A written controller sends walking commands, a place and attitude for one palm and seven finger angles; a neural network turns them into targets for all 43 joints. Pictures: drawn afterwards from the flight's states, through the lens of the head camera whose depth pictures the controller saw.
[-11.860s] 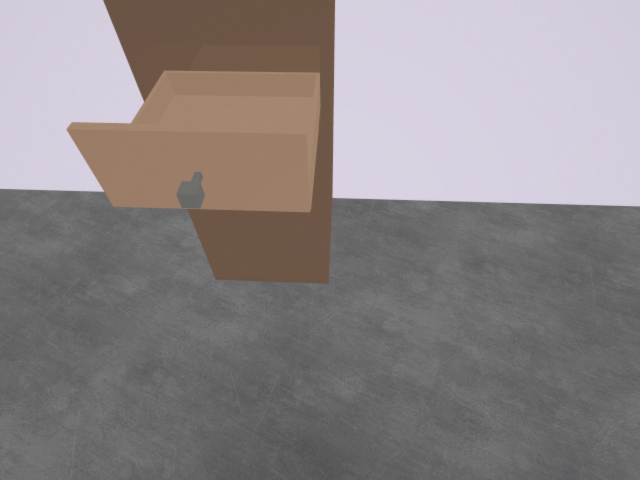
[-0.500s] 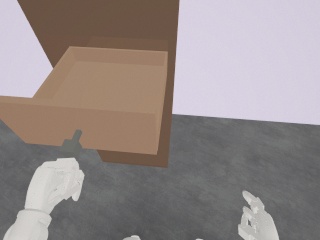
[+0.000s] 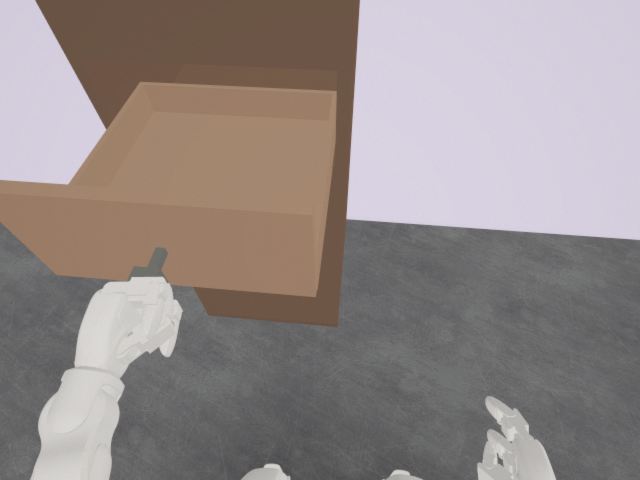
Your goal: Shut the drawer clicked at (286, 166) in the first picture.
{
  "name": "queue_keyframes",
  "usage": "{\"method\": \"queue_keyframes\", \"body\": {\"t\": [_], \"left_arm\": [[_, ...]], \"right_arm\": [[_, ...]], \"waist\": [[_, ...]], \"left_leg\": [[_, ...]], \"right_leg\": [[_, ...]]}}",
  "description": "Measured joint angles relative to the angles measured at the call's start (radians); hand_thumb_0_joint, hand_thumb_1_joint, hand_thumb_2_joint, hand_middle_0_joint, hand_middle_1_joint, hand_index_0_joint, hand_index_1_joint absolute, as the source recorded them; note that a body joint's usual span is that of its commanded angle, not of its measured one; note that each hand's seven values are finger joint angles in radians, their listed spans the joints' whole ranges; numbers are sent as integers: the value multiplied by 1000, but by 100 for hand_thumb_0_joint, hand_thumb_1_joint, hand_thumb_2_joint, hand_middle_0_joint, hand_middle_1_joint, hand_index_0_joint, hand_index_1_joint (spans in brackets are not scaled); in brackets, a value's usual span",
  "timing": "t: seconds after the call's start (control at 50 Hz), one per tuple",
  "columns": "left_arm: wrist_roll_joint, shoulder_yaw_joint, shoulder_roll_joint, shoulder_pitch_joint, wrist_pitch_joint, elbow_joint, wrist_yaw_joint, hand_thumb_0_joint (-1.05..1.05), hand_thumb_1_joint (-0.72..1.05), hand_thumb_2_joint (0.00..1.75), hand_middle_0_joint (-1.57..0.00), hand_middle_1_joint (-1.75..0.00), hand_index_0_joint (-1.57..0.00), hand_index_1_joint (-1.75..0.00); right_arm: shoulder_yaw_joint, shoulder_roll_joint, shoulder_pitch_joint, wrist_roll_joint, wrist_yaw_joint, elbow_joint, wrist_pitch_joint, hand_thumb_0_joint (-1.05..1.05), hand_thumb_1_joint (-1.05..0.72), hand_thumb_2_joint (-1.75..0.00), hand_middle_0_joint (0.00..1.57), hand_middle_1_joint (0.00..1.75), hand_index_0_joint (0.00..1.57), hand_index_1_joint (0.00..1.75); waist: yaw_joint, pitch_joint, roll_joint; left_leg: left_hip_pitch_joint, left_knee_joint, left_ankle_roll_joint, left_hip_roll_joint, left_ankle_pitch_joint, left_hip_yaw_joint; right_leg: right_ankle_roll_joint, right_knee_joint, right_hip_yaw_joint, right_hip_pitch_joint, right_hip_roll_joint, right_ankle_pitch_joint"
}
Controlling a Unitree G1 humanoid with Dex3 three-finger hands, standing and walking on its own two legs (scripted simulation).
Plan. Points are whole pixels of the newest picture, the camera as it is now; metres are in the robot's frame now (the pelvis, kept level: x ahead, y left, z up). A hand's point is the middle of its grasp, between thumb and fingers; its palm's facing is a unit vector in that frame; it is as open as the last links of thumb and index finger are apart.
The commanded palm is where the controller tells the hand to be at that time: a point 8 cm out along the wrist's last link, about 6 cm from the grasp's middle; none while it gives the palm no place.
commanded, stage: push the drawer shut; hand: left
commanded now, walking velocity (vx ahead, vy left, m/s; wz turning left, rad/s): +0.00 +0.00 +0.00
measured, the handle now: (152, 273) +0.34 +0.23 +0.07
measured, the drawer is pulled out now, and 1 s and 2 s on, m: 0.28 0.14 0.03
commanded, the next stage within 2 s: none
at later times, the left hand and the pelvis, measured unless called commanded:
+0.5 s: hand (190, 268) +0.35 +0.18 +0.07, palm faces -0.04 -1.00 -0.05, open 3.4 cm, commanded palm +0.33 +0.24 +0.07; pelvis -0.01 -0.01 +0.00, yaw -1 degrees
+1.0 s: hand (203, 228) +0.41 +0.18 +0.07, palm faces -0.07 -1.00 -0.02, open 3.4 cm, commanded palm +0.39 +0.25 +0.07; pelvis +0.00 +0.00 +0.00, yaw -2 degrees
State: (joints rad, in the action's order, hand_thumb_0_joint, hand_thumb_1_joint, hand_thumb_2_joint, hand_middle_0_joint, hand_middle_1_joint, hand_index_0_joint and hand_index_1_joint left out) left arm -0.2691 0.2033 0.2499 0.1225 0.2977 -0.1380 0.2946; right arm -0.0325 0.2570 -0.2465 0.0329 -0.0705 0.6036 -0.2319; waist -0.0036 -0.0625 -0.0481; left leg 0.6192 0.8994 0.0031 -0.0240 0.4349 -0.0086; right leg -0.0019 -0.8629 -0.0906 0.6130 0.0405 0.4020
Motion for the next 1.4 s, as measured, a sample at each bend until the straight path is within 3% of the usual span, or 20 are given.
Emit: {"method": "queue_keyframes", "body": {"t": [0.14,0.36,0.8,1.2,1.4], "left_arm": [[9,4,15,-134,-13,-115,1,2,89,90,-141,-160,-146,-160],[18,42,51,-310,-14,-320,15,2,89,90,-141,-160,-146,-160],[49,109,94,-533,44,-579,53,2,90,90,-140,-160,-145,-160],[91,158,128,-686,68,-739,38,2,90,90,-140,-160,-146,-160],[121,174,168,-820,83,-867,19,2,90,90,-142,-160,-148,-160]], "right_arm": [[-6,2,15,3,-8,19,13,1,-91,-89,21,30,20,30],[-7,7,4,5,-8,24,46,1,-91,-89,21,30,20,30],[-1,10,-36,-1,4,35,128,1,-91,-89,21,30,20,30],[3,10,-81,-13,21,23,181,0,-91,-89,21,30,20,30],[-4,10,-86,-18,24,34,197,0,-91,-89,21,30,20,30]], "waist": [[1,10,1],[-23,11,10],[-56,16,25],[-91,-1,30],[-113,3,33]], "left_leg": [[9,-9,4,2,-17,-6],[2,-31,12,-8,-32,0],[25,-46,8,-15,-36,21],[82,-17,-5,-21,-24,39],[140,14,-9,-20,-25,36]], "right_leg": [[-5,3,-5,9,1,-11],[-14,19,1,11,-9,-25],[-10,34,22,43,-18,-39],[1,21,41,100,-23,-45],[4,-2,39,154,-22,-50]]}}
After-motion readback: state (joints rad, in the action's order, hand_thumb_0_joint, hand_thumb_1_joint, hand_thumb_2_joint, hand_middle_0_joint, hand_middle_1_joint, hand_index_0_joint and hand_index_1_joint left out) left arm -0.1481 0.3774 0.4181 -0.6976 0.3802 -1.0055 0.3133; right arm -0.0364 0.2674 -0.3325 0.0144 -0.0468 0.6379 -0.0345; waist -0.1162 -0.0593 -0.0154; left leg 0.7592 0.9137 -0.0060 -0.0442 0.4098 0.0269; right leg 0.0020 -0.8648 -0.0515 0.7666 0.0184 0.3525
